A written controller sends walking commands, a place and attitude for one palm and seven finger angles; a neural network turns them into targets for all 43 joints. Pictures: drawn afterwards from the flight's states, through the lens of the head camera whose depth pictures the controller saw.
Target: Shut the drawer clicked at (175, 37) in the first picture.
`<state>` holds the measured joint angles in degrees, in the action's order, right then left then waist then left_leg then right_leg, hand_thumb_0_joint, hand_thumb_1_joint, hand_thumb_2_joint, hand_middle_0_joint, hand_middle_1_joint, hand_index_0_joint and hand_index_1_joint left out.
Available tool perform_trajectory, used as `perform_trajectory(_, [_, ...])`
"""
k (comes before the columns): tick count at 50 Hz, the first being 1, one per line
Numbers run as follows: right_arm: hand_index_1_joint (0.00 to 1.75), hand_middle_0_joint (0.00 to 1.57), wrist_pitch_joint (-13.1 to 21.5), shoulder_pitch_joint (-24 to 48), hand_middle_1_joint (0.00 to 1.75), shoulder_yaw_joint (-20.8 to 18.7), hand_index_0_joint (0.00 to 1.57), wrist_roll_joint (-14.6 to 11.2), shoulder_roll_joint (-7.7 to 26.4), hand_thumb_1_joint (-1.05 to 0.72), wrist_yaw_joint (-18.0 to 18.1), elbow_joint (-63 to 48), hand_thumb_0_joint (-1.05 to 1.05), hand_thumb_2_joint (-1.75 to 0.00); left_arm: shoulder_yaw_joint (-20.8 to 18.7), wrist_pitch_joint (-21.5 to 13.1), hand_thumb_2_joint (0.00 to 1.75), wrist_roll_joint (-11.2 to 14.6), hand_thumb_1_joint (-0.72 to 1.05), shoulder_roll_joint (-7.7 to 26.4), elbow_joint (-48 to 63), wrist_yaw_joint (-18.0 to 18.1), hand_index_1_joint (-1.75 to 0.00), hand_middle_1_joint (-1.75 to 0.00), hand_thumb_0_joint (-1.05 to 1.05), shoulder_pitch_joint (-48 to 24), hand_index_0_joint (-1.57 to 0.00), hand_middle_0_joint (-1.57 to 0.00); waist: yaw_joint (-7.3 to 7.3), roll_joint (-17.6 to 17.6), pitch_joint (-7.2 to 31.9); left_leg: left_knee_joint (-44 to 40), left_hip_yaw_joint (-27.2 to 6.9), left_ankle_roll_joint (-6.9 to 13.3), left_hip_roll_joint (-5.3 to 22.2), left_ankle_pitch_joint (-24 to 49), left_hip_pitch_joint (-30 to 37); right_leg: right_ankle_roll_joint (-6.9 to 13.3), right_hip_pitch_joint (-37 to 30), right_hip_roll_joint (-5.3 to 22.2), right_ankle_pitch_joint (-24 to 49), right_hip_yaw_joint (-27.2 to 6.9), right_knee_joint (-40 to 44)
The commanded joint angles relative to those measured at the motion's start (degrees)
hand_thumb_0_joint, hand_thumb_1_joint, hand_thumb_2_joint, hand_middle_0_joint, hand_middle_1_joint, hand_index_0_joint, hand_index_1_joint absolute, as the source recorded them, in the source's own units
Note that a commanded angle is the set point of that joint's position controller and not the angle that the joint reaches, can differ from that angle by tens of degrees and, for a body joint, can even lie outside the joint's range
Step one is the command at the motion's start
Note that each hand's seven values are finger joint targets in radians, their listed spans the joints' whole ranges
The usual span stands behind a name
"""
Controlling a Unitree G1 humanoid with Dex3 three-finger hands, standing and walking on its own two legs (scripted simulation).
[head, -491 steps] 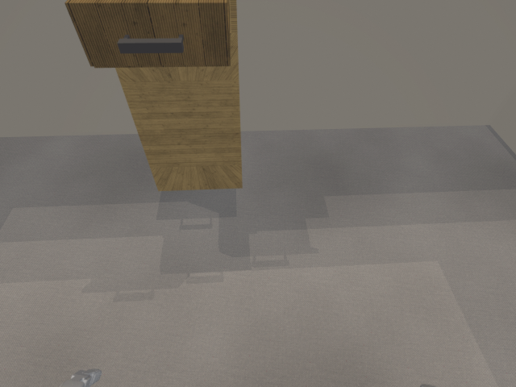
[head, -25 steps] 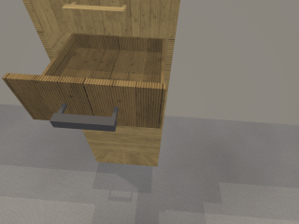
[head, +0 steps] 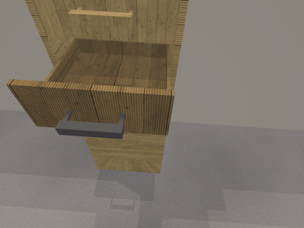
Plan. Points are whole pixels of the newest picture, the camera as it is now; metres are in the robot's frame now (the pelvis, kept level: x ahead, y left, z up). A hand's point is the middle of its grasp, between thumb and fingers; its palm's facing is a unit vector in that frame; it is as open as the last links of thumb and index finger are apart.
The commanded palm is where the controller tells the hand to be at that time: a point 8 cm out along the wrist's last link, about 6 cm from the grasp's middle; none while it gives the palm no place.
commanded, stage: look again from close up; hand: left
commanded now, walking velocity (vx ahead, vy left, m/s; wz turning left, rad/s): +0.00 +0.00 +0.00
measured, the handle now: (93, 122) +0.34 +0.18 +0.11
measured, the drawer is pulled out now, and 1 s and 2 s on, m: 0.23 0.23 0.23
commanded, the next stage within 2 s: raise the hand and make a fist in 0.42 s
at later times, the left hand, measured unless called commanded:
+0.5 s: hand out of the picture -0.01 +0.16 -0.18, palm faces +0.00 -0.99 -0.17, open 7.3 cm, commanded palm none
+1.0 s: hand out of the picture +0.12 +0.15 +0.00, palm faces +0.14 -0.99 -0.05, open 5.6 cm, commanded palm +0.11 +0.21 +0.02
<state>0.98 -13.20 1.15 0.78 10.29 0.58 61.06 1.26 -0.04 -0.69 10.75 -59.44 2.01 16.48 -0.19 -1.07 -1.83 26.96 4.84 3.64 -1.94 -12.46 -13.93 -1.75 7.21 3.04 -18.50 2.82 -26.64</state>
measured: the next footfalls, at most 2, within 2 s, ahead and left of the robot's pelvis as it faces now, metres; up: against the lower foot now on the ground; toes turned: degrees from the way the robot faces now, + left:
none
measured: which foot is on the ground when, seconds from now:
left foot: down 0.00-1.00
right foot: down 0.00-1.00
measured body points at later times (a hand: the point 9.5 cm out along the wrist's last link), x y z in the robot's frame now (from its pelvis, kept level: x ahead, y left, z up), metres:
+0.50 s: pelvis +0.01 -0.01 +0.00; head +0.03 +0.01 +0.45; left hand -0.01 +0.21 -0.16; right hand +0.02 -0.23 -0.15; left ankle +0.02 +0.08 -0.74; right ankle -0.05 -0.14 -0.74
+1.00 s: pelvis -0.03 -0.06 -0.05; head -0.01 -0.05 +0.40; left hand +0.11 +0.20 +0.00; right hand +0.21 -0.30 -0.08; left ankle +0.02 +0.08 -0.74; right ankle -0.04 -0.14 -0.74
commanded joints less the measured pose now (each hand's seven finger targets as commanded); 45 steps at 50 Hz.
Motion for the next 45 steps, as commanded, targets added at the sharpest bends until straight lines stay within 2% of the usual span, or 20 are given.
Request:
perform_trajectory(1, [0.30, 0.20, 0.8, -2.1, 0.30, -1.4, 0.20, -0.3, 6.6, -0.90, 0.4, -1.2, 0.00, -0.90, -1.3, -0.9, 0.90, -0.1, 0.90, 5.8, 0.8, 0.4, -0.30, -0.30, 0.00, 4.0, -0.20, -0.20, -0.08, 1.1, -0.3, -5.6, -8.2, -0.6, 7.5, 10.2, 3.8, 2.7, 3.4, 3.5, 7.8, -3.5, 5.2])
perform_trajectory(23, [0.30, 0.20, 0.9, -2.8, 0.30, -1.4, 0.20, -0.4, 5.4, -0.90, 0.9, 2.1, 0.00, -0.90, -1.0, -0.8, 0.90, 0.0, 0.90, 4.0, -2.8, 0.4, -0.30, -0.30, 0.00, 6.1, -0.20, -0.20, -0.27, 1.0, -0.7, -7.1, -7.9, -0.7, 7.9, 9.7, 5.2, 2.5, 2.9, 3.7, 7.4, -3.3, 6.8])
perform_trajectory(25, [0.30, 0.20, 1.0, -2.9, 0.30, -1.4, 0.20, -0.4, 5.3, -0.90, 1.0, 2.3, 0.00, -0.90, -1.1, -0.8, 0.90, -0.1, 0.90, 3.9, -2.8, 0.4, -0.30, -0.30, 0.00, 6.3, -0.20, -0.20, -0.44, 0.9, -0.9, -7.0, -7.8, -0.6, 7.9, 10.9, 5.1, 2.4, 2.7, 3.7, 8.4, -3.2, 6.7])
perform_trajectory(26, [0.30, 0.20, 1.2, -0.7, 0.30, -1.3, 0.20, -0.7, 6.8, -0.90, 0.6, -1.7, 0.00, -0.90, -0.8, -2.2, 0.90, -1.2, 0.90, 4.1, -3.4, 2.4, -0.30, -0.30, 0.00, 7.3, -0.20, -0.20, -0.40, 3.3, -3.5, 3.0, -8.3, -2.1, 8.5, 21.3, 2.2, 2.6, 5.9, 4.5, 17.4, -5.7, 7.1])
perform_trajectory(27, [0.30, 0.20, 8.6, -5.0, 0.30, -4.0, 0.20, -3.0, 15.3, -0.90, 2.6, -21.6, 0.00, -0.90, -7.9, -12.9, 0.90, 10.1, 0.90, 16.6, 86.7, 2.9, -0.32, -0.32, 0.00, -31.4, -0.22, -0.22, 7.13, 13.6, 25.2, -1.7, -7.8, -3.3, 3.7, 22.8, 22.4, 3.2, 5.3, -1.4, 20.5, 1.7, 0.3])
perform_trajectory(28, [0.30, 0.20, 14.5, -0.2, 0.30, -1.4, 0.20, -3.0, 9.8, -0.90, 4.1, -18.8, 0.00, -0.90, -7.3, -10.2, 0.90, 5.9, 0.90, 13.2, 76.3, 5.6, -0.34, -0.34, 0.00, -9.0, -0.24, -0.24, 0.51, 19.2, 27.5, -3.6, -8.5, -4.2, 7.1, 27.7, 25.4, 4.2, 8.0, -2.5, 8.2, 1.4, -6.6])
perform_trajectory(29, [0.30, 0.20, 16.5, -0.4, 0.30, -2.8, 0.20, -3.9, 7.5, -0.90, 3.9, -18.7, 0.00, -0.90, -1.5, -2.9, 0.90, 6.7, 0.90, 3.4, 67.6, 7.7, -0.37, -0.37, 0.00, 7.3, -0.26, -0.26, 2.17, 14.7, 19.4, -6.8, -10.5, -6.1, 7.0, 21.9, 17.6, 3.2, 12.9, -3.1, -0.6, 2.4, -10.5])
perform_trajectory(30, [0.30, 0.20, 16.7, -1.7, 0.30, -2.7, 0.20, -4.0, 7.9, -0.90, 3.5, -17.8, 0.00, -0.90, 3.6, -2.1, 0.90, 8.4, 0.90, -5.0, 65.8, 6.5, -0.39, -0.39, 0.00, 9.2, -0.28, -0.28, 2.42, 8.3, 10.8, -6.0, -9.5, -4.5, 6.1, 15.8, 11.1, 2.6, 15.3, -2.8, -1.5, 2.0, -9.5])
perform_trajectory(31, [0.30, 0.20, 17.4, 0.5, 0.30, -3.5, 0.20, -3.7, 9.7, -0.90, 3.2, -21.4, 0.00, -0.90, 3.1, -4.5, 0.90, 9.3, 0.90, -3.7, 69.9, 5.2, -0.41, -0.41, 0.00, 5.8, -0.30, -0.30, 2.87, 5.3, 4.4, -3.5, -9.6, -3.5, 5.6, 7.4, 5.4, 2.8, 16.4, -2.8, -1.5, 2.9, -6.2])
perform_trajectory(32, [0.30, 0.20, 17.7, 0.7, 0.30, -4.2, 0.20, -2.7, 11.4, -0.90, 3.0, -22.8, 0.00, -0.90, -0.9, -7.3, 0.90, 8.7, 0.90, 0.5, 68.5, 4.4, -0.43, -0.43, 0.00, 5.9, -0.32, -0.32, 3.88, 1.3, 4.6, 0.0, -9.2, -2.9, 4.0, 1.4, 1.0, 2.9, 17.5, -3.1, 0.1, 3.3, -3.2])
perform_trajectory(33, [0.30, 0.20, 17.6, 1.4, 0.30, -4.5, 0.20, -1.8, 11.0, -0.90, 2.7, -24.4, 0.00, -0.90, -2.6, -10.2, 0.90, 9.3, 0.90, -0.3, 64.7, 2.6, -0.45, -0.45, 0.00, 11.9, -0.34, -0.34, 3.05, -4.0, 3.4, 2.8, -8.9, -2.9, 3.4, 0.2, -2.7, 2.8, 19.0, -3.5, 0.9, 4.0, -2.9])
perform_trajectory(34, [0.30, 0.20, 17.2, 2.4, 0.30, -5.2, 0.20, -1.9, 11.0, -0.90, 2.0, -26.0, 0.00, -0.90, -4.4, -13.1, 0.90, 9.6, 0.90, -0.4, 60.3, -0.1, -0.47, -0.47, 0.00, 19.7, -0.36, -0.36, 0.60, -5.7, 4.3, 5.6, -7.8, -3.0, 3.1, 4.5, -4.0, 3.1, 19.3, -3.9, 3.0, 4.1, -4.3])
perform_trajectory(35, [0.30, 0.20, 16.3, 3.5, 0.30, -5.5, 0.20, -1.4, 10.9, -0.90, 1.3, -27.2, 0.00, -0.90, -4.7, -16.8, 0.90, 10.4, 0.90, -1.9, 56.9, -3.5, -0.50, -0.50, 0.00, 22.8, -0.38, -0.38, -0.04, -11.7, 4.7, 8.5, -7.0, -3.7, 3.5, 6.1, -7.6, 3.0, 21.9, -4.5, 4.0, 5.1, -8.2])
perform_trajectory(36, [0.30, 0.20, 15.5, 5.2, 0.30, -5.9, 0.20, -1.3, 10.8, -0.90, 0.5, -28.9, 0.00, -0.90, -3.8, -20.7, 0.90, 11.7, 0.90, -4.4, 54.6, -7.9, -0.52, -0.52, 0.00, 25.9, -0.40, -0.40, -1.31, -13.9, 4.3, 11.2, -6.1, -4.1, 3.1, 4.5, -12.0, 2.8, 24.6, -4.7, 3.5, 4.9, -11.6])
perform_trajectory(38, [0.30, 0.20, 14.7, 7.8, 0.30, -6.8, 0.20, -1.7, 11.1, -0.90, -0.9, -32.4, 0.00, -0.90, -8.0, -28.1, 0.90, 14.6, 0.90, -0.7, 54.2, -16.7, -0.56, -0.56, 0.00, 26.7, -0.44, -0.44, -2.29, -10.5, 5.6, 15.6, -4.8, -4.6, 2.3, 1.3, -17.5, 3.2, 26.9, -3.7, 3.9, 3.0, -15.5])
perform_trajectory(39, [0.30, 0.20, 13.9, 8.0, 0.30, -7.4, 0.20, -2.3, 11.2, -0.90, -1.2, -33.5, 0.00, -0.90, -14.1, -29.4, 0.90, 14.8, 0.90, 4.9, 52.6, -19.1, -0.58, -0.58, 0.00, 28.1, -0.46, -0.46, -3.50, -6.2, 6.1, 16.7, -4.0, -4.5, 1.9, 1.0, -18.1, 3.8, 25.2, -2.8, 4.8, 0.9, -15.6])
perform_trajectory(40, [0.30, 0.20, 13.2, 9.0, 0.30, -7.2, 0.20, -2.6, 11.1, -0.90, -1.1, -36.4, 0.00, -0.90, -16.6, -28.9, 0.90, 15.2, 0.90, 7.4, 56.7, -20.5, -0.60, -0.60, 0.00, 28.2, -0.48, -0.48, -4.61, -2.0, 9.3, 17.2, -2.8, -4.0, 1.3, 1.0, -18.1, 3.8, 23.3, -2.4, 5.1, 0.2, -16.5])
perform_trajectory(41, [0.30, 0.20, 12.5, 10.3, 0.30, -6.8, 0.20, -3.0, 10.9, -0.90, -0.6, -39.1, 0.00, -0.90, -16.7, -27.4, 0.90, 15.9, 0.90, 8.3, 62.5, -20.9, -0.62, -0.62, 0.00, 25.7, -0.50, -0.50, -4.81, -0.8, 11.8, 17.3, -2.0, -3.5, 1.0, 0.1, -18.0, 3.5, 22.3, -2.4, 4.2, -0.6, -16.5])
perform_trajectory(43, [0.30, 0.20, 11.2, 9.6, 0.30, -6.3, 0.20, -3.3, 9.7, -0.90, 1.0, -41.5, 0.00, -0.90, -18.3, -24.8, 0.90, 17.8, 0.90, 9.3, 71.5, -19.4, -0.67, -0.67, 0.00, 19.4, -0.54, -0.54, -3.48, 2.3, 15.1, 17.9, -1.6, -2.8, 0.9, -1.8, -16.5, 2.6, 22.6, -2.6, 1.5, -1.8, -15.4])
perform_trajectory(45, [0.30, 0.20, 10.5, 7.3, 0.30, -6.0, 0.20, -3.0, 9.0, -0.90, 2.2, -41.6, 0.00, -0.90, -19.5, -25.3, 0.90, 18.6, 0.90, 10.4, 79.1, -16.4, -0.71, -0.71, 0.00, 12.7, -0.58, -0.58, -1.48, 2.8, 14.8, 19.6, -3.0, -2.3, 1.5, -3.1, -16.0, 2.1, 24.3, -2.6, -1.2, -4.5, -13.8])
